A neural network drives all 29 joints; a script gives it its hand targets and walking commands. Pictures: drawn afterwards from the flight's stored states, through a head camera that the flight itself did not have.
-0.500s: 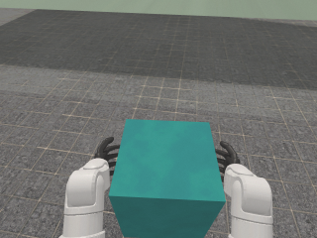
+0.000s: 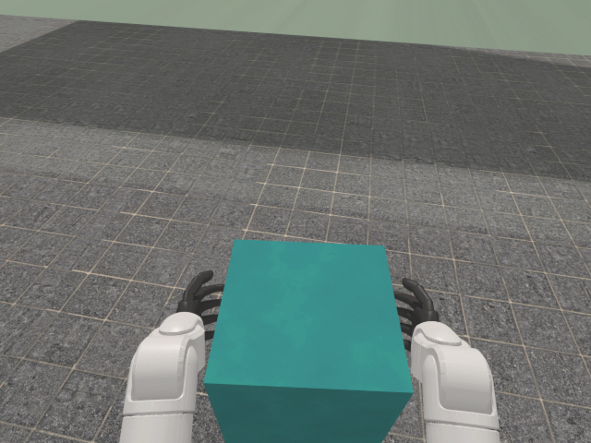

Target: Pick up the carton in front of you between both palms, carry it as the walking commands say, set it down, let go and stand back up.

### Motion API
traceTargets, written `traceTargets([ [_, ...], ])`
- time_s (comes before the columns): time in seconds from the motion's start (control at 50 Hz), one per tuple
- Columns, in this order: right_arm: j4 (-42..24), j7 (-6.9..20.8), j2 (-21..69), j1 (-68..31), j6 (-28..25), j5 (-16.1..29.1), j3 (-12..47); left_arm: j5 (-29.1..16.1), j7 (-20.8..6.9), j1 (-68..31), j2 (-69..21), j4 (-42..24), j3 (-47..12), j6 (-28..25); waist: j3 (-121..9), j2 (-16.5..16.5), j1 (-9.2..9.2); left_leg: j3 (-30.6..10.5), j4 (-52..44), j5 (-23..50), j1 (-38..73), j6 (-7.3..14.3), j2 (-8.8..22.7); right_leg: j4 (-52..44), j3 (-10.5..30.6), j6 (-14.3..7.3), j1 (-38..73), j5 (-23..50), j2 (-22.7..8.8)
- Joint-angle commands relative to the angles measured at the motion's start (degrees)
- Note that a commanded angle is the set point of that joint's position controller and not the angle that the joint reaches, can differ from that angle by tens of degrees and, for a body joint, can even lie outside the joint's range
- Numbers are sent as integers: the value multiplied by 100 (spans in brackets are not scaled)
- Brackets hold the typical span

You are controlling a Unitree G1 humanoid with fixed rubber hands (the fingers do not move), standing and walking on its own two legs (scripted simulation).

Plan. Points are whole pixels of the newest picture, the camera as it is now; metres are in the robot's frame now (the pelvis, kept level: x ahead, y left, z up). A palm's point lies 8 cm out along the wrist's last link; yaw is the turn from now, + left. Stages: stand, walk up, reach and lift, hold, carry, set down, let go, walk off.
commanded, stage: carry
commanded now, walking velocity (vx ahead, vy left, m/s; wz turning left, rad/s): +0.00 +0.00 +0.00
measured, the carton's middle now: (304, 352) +0.26 +0.00 -0.01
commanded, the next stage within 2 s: hold in 0.66 s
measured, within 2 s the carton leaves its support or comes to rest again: neither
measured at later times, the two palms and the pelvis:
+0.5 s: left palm (186, 338) +0.25 +0.16 +0.04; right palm (412, 346) +0.25 -0.14 +0.04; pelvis -0.04 +0.01 +0.00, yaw +0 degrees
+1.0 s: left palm (149, 371) +0.20 +0.19 +0.04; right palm (382, 339) +0.26 -0.10 +0.04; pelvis -0.04 -0.01 +0.01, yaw +10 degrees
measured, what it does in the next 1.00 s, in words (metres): stands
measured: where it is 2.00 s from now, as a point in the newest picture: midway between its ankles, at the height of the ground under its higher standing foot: outside the picture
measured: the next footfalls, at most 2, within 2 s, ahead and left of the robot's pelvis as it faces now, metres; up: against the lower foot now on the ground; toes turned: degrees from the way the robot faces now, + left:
none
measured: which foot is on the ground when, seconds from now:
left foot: down 0.00-1.00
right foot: down 0.00-1.00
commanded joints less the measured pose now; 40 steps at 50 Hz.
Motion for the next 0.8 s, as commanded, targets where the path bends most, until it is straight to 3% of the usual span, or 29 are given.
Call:
traceTargets([
  [0.0,-253,1365,4798,-2663,-422,1819,3685,-1714,-1323,-2552,-4797,-191,-3595,-386,-891,-49,6,-492,-654,1641,-537,91,612,-369,752,-7,1142,1543,-599],
  [0.18,866,1354,4672,-2937,-1408,1131,2828,-1083,-1322,-2908,-4644,879,-2804,-1380,-675,-22,10,-582,-902,847,-837,175,604,-585,784,51,1018,784,-565],
  [0.28,1580,1398,4844,-3311,-2080,776,2365,-765,-1391,-3283,-4802,1617,-2325,-2045,-768,-53,25,-613,-923,745,-846,219,585,-616,796,61,1077,761,-544],
  [0.36,1852,1455,5129,-3514,-2447,707,2331,-720,-1465,-3500,-5106,1895,-2279,-2411,-949,-85,20,-594,-816,911,-748,225,558,-593,804,40,1143,925,-554],
  [0.52,1377,1449,5250,-3159,-2194,1016,2860,-960,-1450,-3089,-5222,1434,-2767,-2149,-1271,-91,-8,-514,-513,1625,-548,192,537,-426,749,-1,1207,1601,-606],
  [0.64,1283,1431,5094,-3124,-2081,1014,2822,-928,-1421,-3025,-5051,1326,-2701,-2038,-1111,-65,-7,-544,-572,1563,-660,197,561,-446,754,19,1126,1449,-597],
  [0.66,1114,1436,5144,-2508,-2076,1127,2847,-949,-1425,-2682,-5318,1600,-2555,-2150,-93,867,-44,-1717,-1357,2739,-1571,284,-329,-300,1478,-79,3243,2110,980],
  [0.68,826,1385,4877,-2687,-2200,1092,2844,-765,-1328,-2634,-5038,1592,-2444,-2333,-414,656,27,-1746,-1407,2553,-1484,300,-249,-418,1561,-27,3618,1960,910],
  [0.7,715,1402,4872,-2932,-2204,1024,2936,-600,-1283,-2580,-4994,1574,-2300,-2400,-244,298,178,-1675,-1329,2640,-1069,320,-382,-550,1596,35,3203,2017,877],
  [0.74,728,1422,4776,-3037,-2262,1073,2945,-548,-1199,-2615,-4912,1609,-2289,-2447,-270,306,241,-1640,-1378,2573,-753,293,-465,-562,1564,118,3085,2092,909],
  [0.78,832,1400,4828,-3062,-2313,1108,3068,-737,-1209,-2834,-5000,1542,-2463,-2526,-469,206,134,-1621,-1355,2704,-653,236,-476,-562,1574,132,3214,2031,991],
])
